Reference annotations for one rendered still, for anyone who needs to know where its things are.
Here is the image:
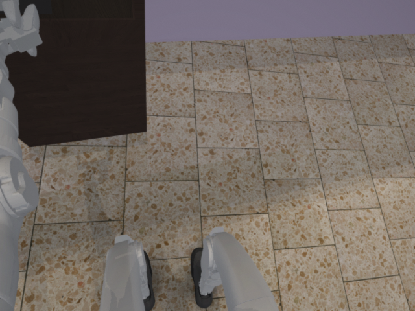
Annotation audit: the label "robot left upper arm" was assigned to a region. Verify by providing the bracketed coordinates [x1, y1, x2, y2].
[0, 154, 39, 311]

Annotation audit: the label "left robot hand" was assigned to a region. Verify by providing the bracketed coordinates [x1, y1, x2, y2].
[0, 0, 42, 62]

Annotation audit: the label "right robot foot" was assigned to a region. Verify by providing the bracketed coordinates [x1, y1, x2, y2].
[191, 248, 213, 308]

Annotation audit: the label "left robot thigh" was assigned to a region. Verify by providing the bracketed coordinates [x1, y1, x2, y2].
[99, 240, 147, 311]

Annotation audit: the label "drawer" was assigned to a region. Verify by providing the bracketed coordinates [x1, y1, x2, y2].
[0, 0, 133, 19]

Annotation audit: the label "cabinet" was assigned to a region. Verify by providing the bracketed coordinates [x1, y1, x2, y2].
[0, 0, 147, 147]

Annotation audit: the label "left robot forearm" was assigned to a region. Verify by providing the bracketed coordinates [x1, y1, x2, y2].
[0, 58, 23, 163]

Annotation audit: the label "handle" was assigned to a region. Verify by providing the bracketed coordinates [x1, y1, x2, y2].
[0, 0, 52, 14]

